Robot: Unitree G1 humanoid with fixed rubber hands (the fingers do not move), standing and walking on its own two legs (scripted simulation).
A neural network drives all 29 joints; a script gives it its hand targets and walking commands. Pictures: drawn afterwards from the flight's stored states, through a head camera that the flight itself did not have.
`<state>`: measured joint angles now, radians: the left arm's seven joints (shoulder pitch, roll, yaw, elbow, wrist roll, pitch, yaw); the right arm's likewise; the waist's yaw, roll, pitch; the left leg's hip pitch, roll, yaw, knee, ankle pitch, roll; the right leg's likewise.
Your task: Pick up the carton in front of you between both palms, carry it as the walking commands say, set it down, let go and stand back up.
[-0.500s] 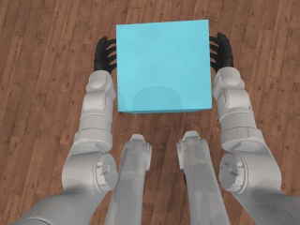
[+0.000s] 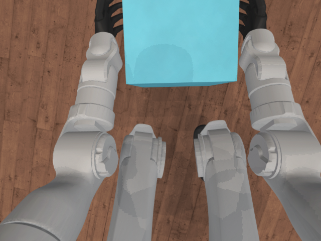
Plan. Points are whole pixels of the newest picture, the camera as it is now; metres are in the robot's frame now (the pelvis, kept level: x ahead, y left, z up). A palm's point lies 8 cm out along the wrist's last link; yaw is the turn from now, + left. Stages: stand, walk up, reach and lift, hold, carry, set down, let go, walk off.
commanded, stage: set down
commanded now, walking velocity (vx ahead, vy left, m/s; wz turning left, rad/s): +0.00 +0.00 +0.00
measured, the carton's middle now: (177, 44) +0.50 -0.03 -0.23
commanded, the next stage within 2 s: none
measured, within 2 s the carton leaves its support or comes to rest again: rests again in 1.12 s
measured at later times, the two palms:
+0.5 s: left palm (109, 37) +0.51 +0.12 -0.18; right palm (247, 34) +0.50 -0.18 -0.18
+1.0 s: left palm (108, 35) +0.52 +0.12 -0.18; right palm (249, 33) +0.50 -0.18 -0.19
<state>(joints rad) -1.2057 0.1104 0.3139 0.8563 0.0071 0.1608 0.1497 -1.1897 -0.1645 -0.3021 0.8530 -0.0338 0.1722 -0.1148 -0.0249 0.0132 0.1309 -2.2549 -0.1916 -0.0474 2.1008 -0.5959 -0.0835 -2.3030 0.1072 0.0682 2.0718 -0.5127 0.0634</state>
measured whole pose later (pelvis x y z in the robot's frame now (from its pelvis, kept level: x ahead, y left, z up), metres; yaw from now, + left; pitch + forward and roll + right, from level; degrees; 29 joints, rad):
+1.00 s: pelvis -0.01 +0.00 -0.03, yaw -1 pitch +36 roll +0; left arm -1.33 0.17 0.36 1.09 0.10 0.09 0.05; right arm -1.32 -0.23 -0.35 1.12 -0.08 0.09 -0.03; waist -0.02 0.01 0.25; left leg -2.24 -0.14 -0.03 2.22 -0.61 -0.05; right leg -2.29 0.07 0.03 2.18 -0.53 0.03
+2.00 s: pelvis +0.01 +0.00 +0.10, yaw -1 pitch +46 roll +1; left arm -1.02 0.25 0.21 0.79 -0.09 0.12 0.08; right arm -1.02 -0.29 -0.23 0.80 0.09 0.11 -0.05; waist -0.02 0.01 -0.05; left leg -2.01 -0.06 -0.02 1.75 -0.55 -0.02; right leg -2.05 0.04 0.03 1.73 -0.48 0.01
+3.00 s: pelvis +0.12 -0.01 +0.35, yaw -2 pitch +22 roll +0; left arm -0.08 0.18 0.11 0.56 0.02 -0.02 -0.03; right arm -0.07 -0.19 -0.10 0.56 0.00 -0.02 0.04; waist -0.01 0.00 -0.08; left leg -0.74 -0.03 -0.06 0.67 -0.32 0.00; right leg -0.77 0.04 0.04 0.66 -0.28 -0.01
